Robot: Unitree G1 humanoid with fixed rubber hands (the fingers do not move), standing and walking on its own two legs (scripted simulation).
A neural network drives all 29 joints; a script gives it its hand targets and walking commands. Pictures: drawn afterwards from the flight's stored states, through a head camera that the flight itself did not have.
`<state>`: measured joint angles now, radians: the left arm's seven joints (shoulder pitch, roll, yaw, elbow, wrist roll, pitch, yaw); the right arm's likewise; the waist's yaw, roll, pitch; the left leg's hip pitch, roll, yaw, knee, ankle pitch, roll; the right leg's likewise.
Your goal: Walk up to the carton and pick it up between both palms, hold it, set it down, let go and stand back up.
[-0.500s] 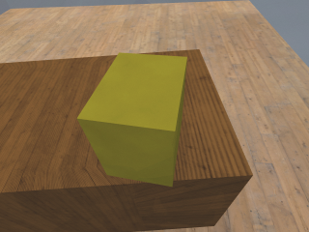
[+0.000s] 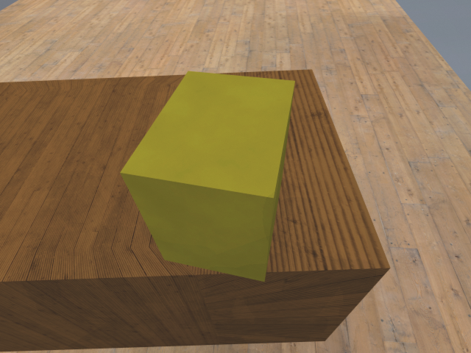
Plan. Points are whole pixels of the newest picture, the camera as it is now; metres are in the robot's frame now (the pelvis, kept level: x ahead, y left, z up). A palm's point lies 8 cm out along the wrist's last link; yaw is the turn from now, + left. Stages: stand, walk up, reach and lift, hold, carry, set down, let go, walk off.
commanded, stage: reach and lift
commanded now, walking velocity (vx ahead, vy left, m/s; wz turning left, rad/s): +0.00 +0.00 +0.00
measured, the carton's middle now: (226, 175) +0.44 +0.05 +0.04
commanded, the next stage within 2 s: none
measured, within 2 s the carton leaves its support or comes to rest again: neither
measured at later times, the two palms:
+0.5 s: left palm out of the picture +0.16 +0.27 -0.07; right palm out of the picture +0.12 -0.20 -0.07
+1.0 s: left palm (84, 342) +0.17 +0.27 -0.04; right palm out of the picture +0.14 -0.18 -0.04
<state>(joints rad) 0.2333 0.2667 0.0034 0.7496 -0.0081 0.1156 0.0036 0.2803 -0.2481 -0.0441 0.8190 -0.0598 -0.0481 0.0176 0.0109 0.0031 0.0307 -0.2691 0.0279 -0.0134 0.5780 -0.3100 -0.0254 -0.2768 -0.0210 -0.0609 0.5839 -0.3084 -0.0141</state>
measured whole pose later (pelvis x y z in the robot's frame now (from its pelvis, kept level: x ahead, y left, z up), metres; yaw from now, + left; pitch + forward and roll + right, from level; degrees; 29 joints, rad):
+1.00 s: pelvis +0.01 +0.03 +0.02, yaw -4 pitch -7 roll -1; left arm 0.27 0.31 0.00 0.44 -0.15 -0.05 -0.08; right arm 0.33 -0.08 -0.02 0.48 0.08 -0.22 -0.08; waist 0.06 -0.02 0.09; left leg -0.01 0.03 0.08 0.38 -0.25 0.01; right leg -0.02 -0.02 0.02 0.34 -0.18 0.03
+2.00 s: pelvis +0.03 +0.04 +0.01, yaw -2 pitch -6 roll -2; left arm 0.23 0.43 0.00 0.04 -0.32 0.02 -0.13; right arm 0.34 -0.04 0.05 -0.01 0.16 -0.06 -0.26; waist 0.04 0.00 0.10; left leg -0.02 0.03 0.04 0.42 -0.29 0.01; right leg 0.01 -0.02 -0.01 0.30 -0.21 0.03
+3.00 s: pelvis +0.01 +0.04 +0.02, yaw -3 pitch -3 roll -1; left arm -0.53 0.46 0.15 0.25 -0.26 0.57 -0.13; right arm -0.32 -0.18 -0.04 0.06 0.33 0.43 -0.28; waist -0.06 -0.03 0.07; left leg -0.11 0.02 0.05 0.39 -0.23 0.01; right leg -0.08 -0.02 0.00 0.28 -0.15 0.04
